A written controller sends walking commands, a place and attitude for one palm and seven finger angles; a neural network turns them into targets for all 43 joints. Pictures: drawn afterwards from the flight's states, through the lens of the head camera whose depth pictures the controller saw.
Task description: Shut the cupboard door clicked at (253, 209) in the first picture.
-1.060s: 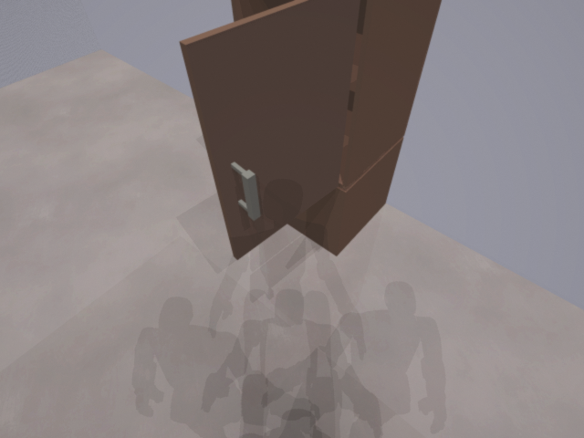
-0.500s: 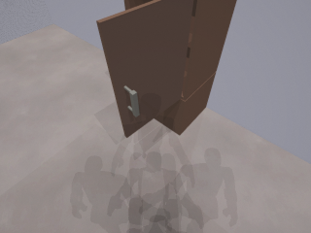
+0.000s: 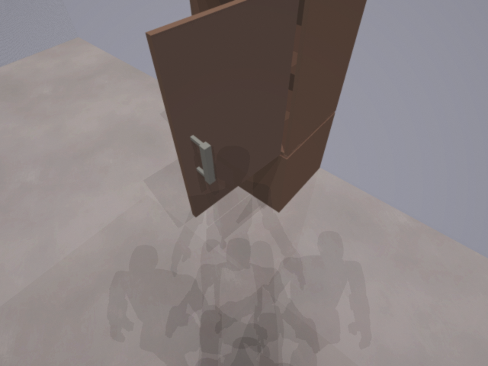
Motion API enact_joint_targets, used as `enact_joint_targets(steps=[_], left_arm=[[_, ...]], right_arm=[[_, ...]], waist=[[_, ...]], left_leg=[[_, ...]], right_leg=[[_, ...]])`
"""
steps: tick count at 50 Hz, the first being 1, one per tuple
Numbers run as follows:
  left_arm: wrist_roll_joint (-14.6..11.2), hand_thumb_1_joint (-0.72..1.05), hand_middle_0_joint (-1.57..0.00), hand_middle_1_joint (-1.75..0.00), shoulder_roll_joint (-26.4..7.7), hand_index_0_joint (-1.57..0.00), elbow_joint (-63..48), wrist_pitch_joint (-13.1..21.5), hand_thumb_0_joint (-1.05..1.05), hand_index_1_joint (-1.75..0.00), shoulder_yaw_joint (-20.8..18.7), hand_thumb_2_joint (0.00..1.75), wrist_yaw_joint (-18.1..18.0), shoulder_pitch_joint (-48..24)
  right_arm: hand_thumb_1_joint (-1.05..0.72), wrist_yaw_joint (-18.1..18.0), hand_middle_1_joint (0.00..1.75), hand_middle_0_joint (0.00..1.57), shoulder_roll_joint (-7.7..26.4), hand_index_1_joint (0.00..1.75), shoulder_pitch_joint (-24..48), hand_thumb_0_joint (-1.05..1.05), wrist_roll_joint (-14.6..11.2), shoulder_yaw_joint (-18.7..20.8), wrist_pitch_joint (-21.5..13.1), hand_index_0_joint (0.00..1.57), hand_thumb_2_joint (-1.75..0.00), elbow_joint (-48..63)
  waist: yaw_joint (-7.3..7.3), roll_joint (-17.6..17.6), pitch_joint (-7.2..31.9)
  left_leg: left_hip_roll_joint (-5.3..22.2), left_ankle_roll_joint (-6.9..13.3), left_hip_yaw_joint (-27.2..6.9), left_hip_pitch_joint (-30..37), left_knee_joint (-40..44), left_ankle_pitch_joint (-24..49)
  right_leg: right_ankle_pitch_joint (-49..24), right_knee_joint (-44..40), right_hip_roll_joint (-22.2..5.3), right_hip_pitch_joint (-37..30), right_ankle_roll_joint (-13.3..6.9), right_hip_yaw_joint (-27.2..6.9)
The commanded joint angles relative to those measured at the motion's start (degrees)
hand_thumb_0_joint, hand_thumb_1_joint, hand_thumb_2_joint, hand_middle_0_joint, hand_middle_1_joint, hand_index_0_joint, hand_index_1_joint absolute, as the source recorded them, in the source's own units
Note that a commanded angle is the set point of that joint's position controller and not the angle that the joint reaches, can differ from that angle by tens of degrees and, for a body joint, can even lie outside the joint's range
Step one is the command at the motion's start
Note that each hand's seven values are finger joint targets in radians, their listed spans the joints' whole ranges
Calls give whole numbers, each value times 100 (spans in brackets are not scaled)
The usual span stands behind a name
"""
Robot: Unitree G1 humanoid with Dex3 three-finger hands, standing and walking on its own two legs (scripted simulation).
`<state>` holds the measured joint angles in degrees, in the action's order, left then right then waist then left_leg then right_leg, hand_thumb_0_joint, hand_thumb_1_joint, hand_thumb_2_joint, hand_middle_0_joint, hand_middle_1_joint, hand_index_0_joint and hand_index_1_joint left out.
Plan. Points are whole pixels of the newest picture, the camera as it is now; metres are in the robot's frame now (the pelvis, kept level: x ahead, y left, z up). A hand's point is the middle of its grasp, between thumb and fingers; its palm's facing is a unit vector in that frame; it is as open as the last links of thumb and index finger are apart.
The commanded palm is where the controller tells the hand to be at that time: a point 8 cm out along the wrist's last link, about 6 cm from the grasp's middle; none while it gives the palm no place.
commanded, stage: walk to a spot facing it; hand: left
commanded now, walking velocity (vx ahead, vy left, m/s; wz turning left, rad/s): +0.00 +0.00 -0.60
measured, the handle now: (202, 160) +0.61 +0.15 -0.09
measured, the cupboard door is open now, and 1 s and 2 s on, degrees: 84 84 84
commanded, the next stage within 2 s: none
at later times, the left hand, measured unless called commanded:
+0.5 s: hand out of the picture +0.08 +0.15 -0.17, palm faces -0.17 -0.94 -0.31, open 7.4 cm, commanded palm none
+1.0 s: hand out of the picture +0.13 +0.14 -0.18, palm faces -0.39 -0.88 -0.26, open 7.4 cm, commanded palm none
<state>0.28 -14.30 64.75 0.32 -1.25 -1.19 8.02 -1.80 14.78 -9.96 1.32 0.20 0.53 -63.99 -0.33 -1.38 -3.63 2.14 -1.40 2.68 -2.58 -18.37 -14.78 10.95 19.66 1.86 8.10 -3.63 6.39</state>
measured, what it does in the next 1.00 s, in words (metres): lifts its left foot, turning right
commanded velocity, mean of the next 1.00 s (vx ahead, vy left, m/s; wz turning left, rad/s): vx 0.00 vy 0.00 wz -0.60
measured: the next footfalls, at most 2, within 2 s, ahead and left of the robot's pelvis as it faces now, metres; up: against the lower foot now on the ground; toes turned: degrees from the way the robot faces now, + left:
left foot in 1.02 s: +0.10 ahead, +0.08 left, +0.00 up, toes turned -34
right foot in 1.36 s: -0.04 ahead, -0.17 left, +0.00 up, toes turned -50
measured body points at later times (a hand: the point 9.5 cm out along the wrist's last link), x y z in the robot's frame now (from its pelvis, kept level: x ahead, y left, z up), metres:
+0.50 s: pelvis -0.02 -0.05 -0.02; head +0.04 -0.09 +0.42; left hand +0.09 +0.20 -0.15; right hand -0.03 -0.31 -0.19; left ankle -0.05 +0.12 -0.67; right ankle -0.03 -0.11 -0.75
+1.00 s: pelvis +0.01 -0.03 -0.01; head +0.06 -0.05 +0.44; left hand +0.15 +0.19 -0.16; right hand +0.03 -0.32 -0.14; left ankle +0.06 +0.09 -0.74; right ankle -0.03 -0.11 -0.75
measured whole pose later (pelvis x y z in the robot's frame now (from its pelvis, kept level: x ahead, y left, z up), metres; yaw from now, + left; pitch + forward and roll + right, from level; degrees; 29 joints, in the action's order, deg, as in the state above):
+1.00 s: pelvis +0.01 -0.03 -0.01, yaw -29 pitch +3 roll +1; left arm 1.2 -13.4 53.6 -2.4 -5.0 -0.6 15.0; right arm -1.7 11.7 -2.5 -0.1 2.3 2.0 -49.5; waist -3.2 1.9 -4.5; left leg -0.6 -2.5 -3.2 -17.7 -33.4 -18.7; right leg 12.9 28.7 9.4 16.9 -3.5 -14.1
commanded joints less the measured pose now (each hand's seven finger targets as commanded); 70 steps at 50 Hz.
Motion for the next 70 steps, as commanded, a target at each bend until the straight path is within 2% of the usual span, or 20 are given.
enact_joint_targets(steps=[1,8,12,16,18,19,20,26,47,49,50,51,53,57,63,66,67,68,69,70], left_arm=[[39,90,-20,-30,-748,-20,-344,-73,0,-30,-194,90,-36,161],[95,90,-20,-30,-638,-20,-868,-248,0,-30,-337,90,83,19],[130,90,-20,-30,-440,-20,-1210,-377,0,-30,-445,90,182,-82],[103,90,-20,-30,-252,-20,-1260,-290,0,-30,-420,90,258,216],[122,90,-20,-30,-473,-20,-1066,-183,0,-30,-508,90,249,943],[183,90,-20,-30,-1156,-20,-984,-97,0,-30,-632,90,149,1311],[72,90,-20,-30,-1371,-20,-957,-100,0,-30,-648,90,79,1453],[85,90,-20,-30,-843,-20,-1360,-56,0,-30,-532,90,-39,600],[131,90,-20,-30,-973,-20,-1537,-125,0,-30,-631,90,-11,702],[58,90,-20,-30,-847,-20,-1635,-133,0,-30,-589,90,-3,411],[-11,90,-20,-30,-546,-20,-1713,-143,0,-30,-528,90,59,563],[49,90,-20,-30,-575,-20,-1805,-129,0,-30,-497,90,122,358],[151,90,-20,-30,-701,-20,-1828,-163,0,-30,-552,90,213,450],[106,90,-20,-30,-492,-20,-1663,-251,0,-30,-491,90,329,358],[81,90,-20,-30,-342,-20,-1839,-225,0,-30,-343,90,416,-281],[96,90,-20,-30,-455,-20,-1681,-176,0,-30,-380,90,462,114],[117,90,-20,-30,-737,-20,-1491,-123,0,-30,-439,90,442,666],[178,90,-20,-30,-1477,-20,-1314,-51,0,-30,-619,90,346,1312],[71,90,-20,-30,-1815,-20,-1253,-69,0,-30,-673,90,218,1643],[54,90,-20,-30,-1700,-20,-1307,-34,0,-30,-635,90,160,1481]], right_arm=[[-90,-123,30,20,513,30,-643,0,-22,151,44,20,-90,180],[-90,-183,30,20,739,30,-657,0,18,348,92,20,-90,600],[-90,-204,30,20,804,30,-484,0,66,381,-2,20,-90,813],[-90,-168,30,20,917,30,-164,0,106,450,-13,20,-90,996],[-90,-133,30,20,910,30,-141,0,11,500,13,20,-90,1058],[-90,-90,30,20,489,30,-134,0,-76,455,30,20,-90,1266],[-90,-88,30,20,436,30,19,0,-93,427,82,20,-90,1410],[-90,-14,30,20,238,30,251,0,-65,406,187,20,-90,1293],[-90,-63,30,20,305,30,563,0,-174,403,34,20,-90,1798],[-90,-112,30,20,528,30,-130,0,-165,422,-58,20,-90,1628],[-90,-139,30,20,1033,30,-215,0,-78,501,-124,20,-90,1656],[-90,-157,30,20,1299,30,-324,0,-44,534,-85,20,-90,1708],[-90,-168,30,20,983,30,-44,0,49,398,-58,20,-90,1873],[-90,-164,30,20,733,30,-27,0,46,299,-79,20,-90,1846],[-90,-57,30,20,1007,30,-632,0,68,442,-37,20,-90,1599],[-90,-3,30,20,1123,30,-506,0,60,472,-19,20,-90,1592],[-90,54,30,20,1049,30,-434,0,13,457,-37,20,-90,1644],[-90,114,30,20,528,30,-259,0,-79,352,-55,20,-90,1854],[-90,92,30,20,575,30,385,0,-52,297,-34,20,-90,2131],[-90,111,30,20,700,30,496,0,-47,328,-49,20,-90,2141]], waist=[[109,202,294],[175,-363,172],[29,-869,-88],[-133,-727,132],[-426,-107,559],[-550,1860,675],[-583,2105,733],[-79,351,507],[-98,733,811],[249,343,1106],[232,-1068,1193],[246,-1425,870],[0,-515,426],[-98,-880,471],[253,-1265,586],[-23,-1002,661],[-330,-430,862],[-672,1590,1042],[-932,2109,809],[-796,1588,348]], left_leg=[[579,97,-24,-380,-249,920],[1181,402,-350,-319,-175,619],[2205,1192,-767,-405,177,2157],[1788,748,36,-337,-747,2796],[1242,291,573,-690,-2242,2144],[414,-81,837,-2123,-3738,-629],[-7,-176,215,-2684,-4773,-2415],[255,-265,-452,-2748,-4892,-827],[-280,-130,-707,-1586,-1667,-628],[157,-13,-915,35,-244,297],[1555,433,-2294,932,353,578],[2602,996,-2972,526,362,1597],[2371,1269,-2243,-442,233,2148],[1409,825,-609,-176,-389,3629],[1470,685,-49,-90,-700,3223],[1467,438,138,-814,-1208,1221],[1195,210,435,-1569,-2091,553],[466,-165,1075,-3248,-3830,-1548],[244,-213,287,-4056,-4834,-2747],[481,-164,-299,-4325,-5102,-2109]], right_leg=[[-2049,149,-961,-154,-15,-1137],[-1131,1254,-443,1008,67,-1045],[1893,3856,-269,1950,310,-855],[1489,2367,-339,1156,299,-396],[-509,723,-280,-16,240,-362],[-2723,91,-1604,-907,-252,-2499],[-4041,91,-2327,-867,-905,-3533],[-2411,124,-1452,-26,-765,-2634],[-2500,525,-918,98,-586,-3752],[-1453,1069,-435,1081,-126,-3198],[728,1950,398,2267,227,-2275],[2498,3231,392,2634,509,-1333],[2055,4500,42,2537,681,-1125],[1543,4683,-159,2571,730,-718],[1345,2571,-163,1660,588,-92],[935,1288,-42,352,416,129],[619,661,-158,-808,221,-137],[814,-52,-1736,-2034,-393,-2477],[437,-446,-2546,-1666,-952,-3990],[882,-570,-2474,-1343,-1118,-3703]])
